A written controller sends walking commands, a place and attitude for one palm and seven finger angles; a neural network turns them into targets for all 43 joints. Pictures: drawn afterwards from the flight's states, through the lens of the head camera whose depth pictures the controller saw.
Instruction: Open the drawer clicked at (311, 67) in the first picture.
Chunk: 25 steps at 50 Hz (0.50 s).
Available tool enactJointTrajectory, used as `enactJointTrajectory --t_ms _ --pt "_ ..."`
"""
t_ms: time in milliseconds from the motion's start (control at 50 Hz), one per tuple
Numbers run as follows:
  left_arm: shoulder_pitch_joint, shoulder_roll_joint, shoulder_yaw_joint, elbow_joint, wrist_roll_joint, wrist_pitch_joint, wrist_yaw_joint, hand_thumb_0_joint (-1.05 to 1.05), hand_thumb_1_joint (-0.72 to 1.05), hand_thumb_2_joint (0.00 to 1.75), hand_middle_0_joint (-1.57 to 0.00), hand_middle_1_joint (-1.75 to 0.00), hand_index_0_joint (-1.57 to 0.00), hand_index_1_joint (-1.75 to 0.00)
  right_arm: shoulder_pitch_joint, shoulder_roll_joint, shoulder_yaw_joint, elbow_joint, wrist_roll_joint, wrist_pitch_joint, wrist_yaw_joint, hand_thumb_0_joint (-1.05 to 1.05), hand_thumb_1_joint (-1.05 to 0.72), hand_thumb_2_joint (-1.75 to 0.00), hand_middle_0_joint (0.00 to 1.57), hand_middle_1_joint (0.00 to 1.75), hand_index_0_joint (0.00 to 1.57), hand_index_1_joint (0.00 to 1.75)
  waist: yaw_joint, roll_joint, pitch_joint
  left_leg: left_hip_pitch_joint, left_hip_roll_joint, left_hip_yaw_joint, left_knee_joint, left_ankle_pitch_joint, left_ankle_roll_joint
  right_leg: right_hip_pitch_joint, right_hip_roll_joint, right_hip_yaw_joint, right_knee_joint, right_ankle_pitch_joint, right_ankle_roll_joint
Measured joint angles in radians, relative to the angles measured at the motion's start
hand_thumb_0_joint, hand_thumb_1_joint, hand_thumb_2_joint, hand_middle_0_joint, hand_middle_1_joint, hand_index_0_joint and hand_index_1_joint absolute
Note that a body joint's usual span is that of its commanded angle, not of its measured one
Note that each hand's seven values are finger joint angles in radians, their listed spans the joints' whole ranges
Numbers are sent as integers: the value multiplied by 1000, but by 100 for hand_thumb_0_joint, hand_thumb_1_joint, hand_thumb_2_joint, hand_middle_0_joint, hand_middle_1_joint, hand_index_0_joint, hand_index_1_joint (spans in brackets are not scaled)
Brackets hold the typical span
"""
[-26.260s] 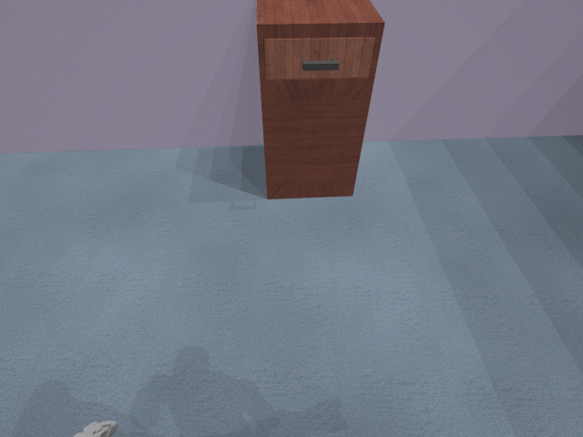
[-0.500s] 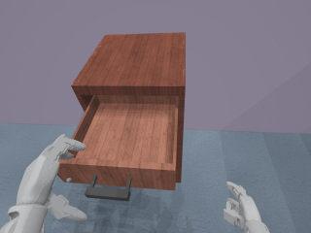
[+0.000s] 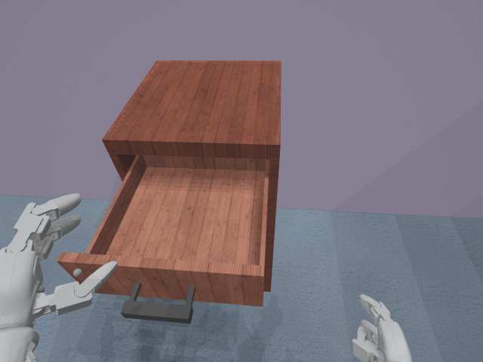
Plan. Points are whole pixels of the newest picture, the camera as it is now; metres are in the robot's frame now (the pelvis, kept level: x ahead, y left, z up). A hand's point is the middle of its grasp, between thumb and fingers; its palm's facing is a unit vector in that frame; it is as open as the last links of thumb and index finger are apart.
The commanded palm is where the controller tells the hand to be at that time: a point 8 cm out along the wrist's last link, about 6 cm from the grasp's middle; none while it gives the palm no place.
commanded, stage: draw the hand back to the body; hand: left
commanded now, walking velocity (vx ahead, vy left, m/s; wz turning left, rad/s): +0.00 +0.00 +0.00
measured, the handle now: (160, 300) +0.24 +0.19 -0.08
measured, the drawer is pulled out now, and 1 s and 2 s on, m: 0.30 0.30 0.30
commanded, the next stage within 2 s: step back with the hand held close in 0.42 s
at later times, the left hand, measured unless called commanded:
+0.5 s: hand (67, 284) +0.17 +0.23 +0.15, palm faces +0.40 -0.82 -0.40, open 7.5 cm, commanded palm +0.12 +0.27 +0.17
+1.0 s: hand (32, 308) +0.14 +0.25 +0.15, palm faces +0.30 -0.81 -0.50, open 7.4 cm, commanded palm +0.07 +0.30 +0.17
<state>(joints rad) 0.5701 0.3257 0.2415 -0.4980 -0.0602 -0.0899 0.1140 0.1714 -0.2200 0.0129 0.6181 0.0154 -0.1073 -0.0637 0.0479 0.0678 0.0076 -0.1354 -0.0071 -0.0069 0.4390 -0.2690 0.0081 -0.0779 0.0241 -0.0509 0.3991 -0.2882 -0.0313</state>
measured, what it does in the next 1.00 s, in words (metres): shifts its weight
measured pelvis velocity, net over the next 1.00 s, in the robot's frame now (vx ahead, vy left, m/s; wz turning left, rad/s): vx -0.05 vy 0.01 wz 0.02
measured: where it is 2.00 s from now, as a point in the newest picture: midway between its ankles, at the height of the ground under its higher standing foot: outside the picture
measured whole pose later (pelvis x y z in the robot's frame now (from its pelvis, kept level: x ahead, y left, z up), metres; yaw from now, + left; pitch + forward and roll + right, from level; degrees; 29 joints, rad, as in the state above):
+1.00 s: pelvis -0.05 +0.01 -0.01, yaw +1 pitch +2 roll -1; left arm 0.67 0.42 0.37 -0.63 -0.06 -0.17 0.13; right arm 0.14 -0.21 -0.02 0.56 0.03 -0.01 -0.08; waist 0.00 0.01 0.04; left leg -0.35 -0.02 -0.02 0.52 -0.21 0.03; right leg -0.28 0.01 -0.07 0.48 -0.24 -0.01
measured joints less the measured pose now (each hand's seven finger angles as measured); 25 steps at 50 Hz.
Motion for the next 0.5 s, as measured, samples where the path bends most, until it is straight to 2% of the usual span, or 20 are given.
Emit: enactJointTrajectory --t_ms 180,300,500 --pt "-11 4 37 19 -9 2 3 1 53 74 -23 -54 -24 -54 -19 5 0 -2 4 11 -5 1 -91 -89 20 30 20 30 12 9 -2 12 4 -8 -8 7 -7 14 5 -8 -9 5 -7" --pt "-17 -6 31 26 -12 2 3 1 73 82 -22 -41 -22 -41 -22 8 5 -2 4 14 -4 1 -91 -89 20 30 20 30 15 11 0 16 6 -12 -13 14 -10 18 7 -12 -11 9 -10" --pt "-15 -4 28 33 -15 0 2 2 87 89 -21 -32 -21 -32 -13 9 4 6 4 16 -6 1 -90 -89 20 30 20 30 11 11 5 19 13 -13 -16 22 -16 22 14 -13 -15 17 -17"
